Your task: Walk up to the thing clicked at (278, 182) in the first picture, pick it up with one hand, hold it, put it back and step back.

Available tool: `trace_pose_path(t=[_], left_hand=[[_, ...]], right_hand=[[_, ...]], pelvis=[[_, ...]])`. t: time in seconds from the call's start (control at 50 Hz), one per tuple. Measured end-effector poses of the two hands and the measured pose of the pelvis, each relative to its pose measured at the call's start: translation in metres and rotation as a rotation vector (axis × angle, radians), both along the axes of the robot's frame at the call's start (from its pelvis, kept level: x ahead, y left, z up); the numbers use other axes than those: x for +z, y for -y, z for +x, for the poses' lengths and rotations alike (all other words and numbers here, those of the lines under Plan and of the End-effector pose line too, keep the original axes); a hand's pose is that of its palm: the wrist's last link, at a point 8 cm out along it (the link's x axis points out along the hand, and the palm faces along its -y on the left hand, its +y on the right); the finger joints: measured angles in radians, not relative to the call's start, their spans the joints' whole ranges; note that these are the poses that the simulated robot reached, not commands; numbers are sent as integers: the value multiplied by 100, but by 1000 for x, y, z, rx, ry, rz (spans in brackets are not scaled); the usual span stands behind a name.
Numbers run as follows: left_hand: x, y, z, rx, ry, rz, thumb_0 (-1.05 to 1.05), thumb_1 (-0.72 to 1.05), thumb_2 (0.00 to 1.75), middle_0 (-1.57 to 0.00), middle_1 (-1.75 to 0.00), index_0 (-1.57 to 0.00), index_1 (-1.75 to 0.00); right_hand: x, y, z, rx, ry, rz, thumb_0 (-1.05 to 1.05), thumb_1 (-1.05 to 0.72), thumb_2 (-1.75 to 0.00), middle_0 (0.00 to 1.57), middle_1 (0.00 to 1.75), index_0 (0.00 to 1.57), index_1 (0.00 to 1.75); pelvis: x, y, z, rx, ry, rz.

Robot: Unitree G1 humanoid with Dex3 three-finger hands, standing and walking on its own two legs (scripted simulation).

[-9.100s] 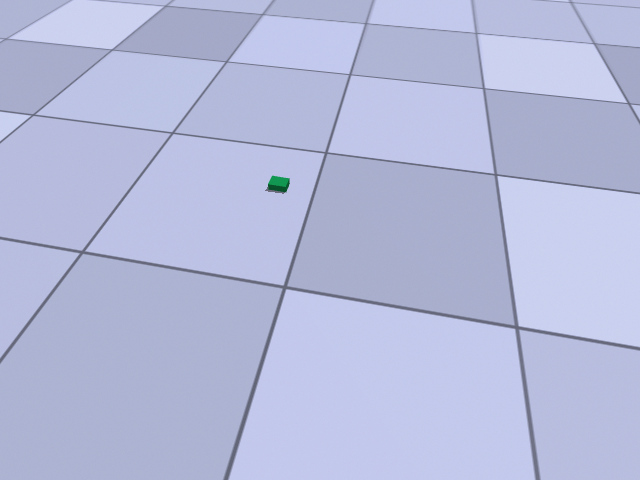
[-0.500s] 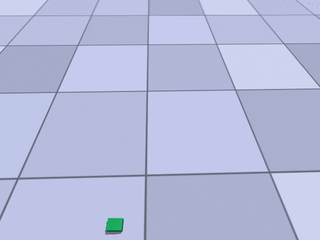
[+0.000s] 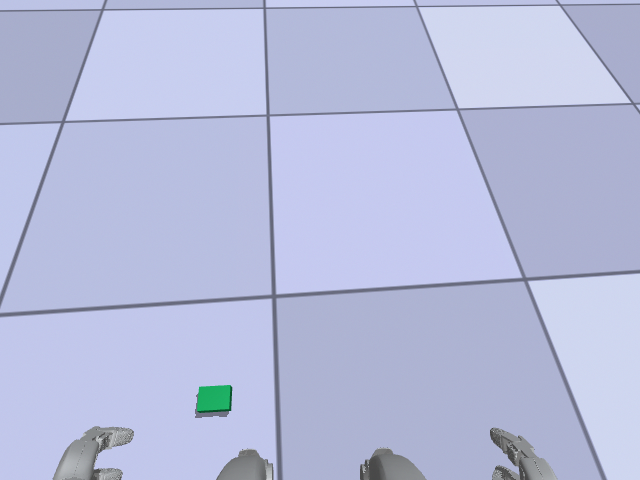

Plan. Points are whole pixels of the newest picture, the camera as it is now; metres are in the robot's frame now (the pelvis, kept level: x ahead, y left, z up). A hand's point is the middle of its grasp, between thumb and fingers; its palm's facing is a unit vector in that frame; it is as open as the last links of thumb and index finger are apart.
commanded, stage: rise first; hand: left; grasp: from above
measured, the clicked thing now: (215, 398) +0.34 +0.26 -0.71
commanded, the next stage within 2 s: none
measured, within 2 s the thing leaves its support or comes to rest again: neither
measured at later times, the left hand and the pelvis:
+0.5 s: hand out of the picture +0.14 +0.30 -0.30, palm faces -0.37 -0.70 -0.61, open 12.6 cm; pelvis -0.04 +0.00 -0.15, yaw +0 degrees
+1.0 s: hand (156, 437) +0.23 +0.33 -0.47, palm faces -0.48 -0.28 -0.83, open 12.7 cm; pelvis -0.10 +0.00 -0.33, yaw -3 degrees
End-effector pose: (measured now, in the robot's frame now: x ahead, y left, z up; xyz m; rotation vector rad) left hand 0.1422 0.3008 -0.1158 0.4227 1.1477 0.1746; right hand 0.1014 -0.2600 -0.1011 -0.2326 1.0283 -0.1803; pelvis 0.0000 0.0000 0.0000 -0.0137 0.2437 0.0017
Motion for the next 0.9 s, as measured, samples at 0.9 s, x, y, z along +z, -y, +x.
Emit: trace_pose_path(t=[0.9], left_hand=[[-283, -37, 85, -783, 203, 514, 0, -29, 80, -36, -71, -33, -74]], right_hand=[[-337, 7, -44, 144, -138, -18, 1, -93, -91, 20, 30, 20, 30]], pelvis=[[-311, 0, -91, -22, -338, -52]])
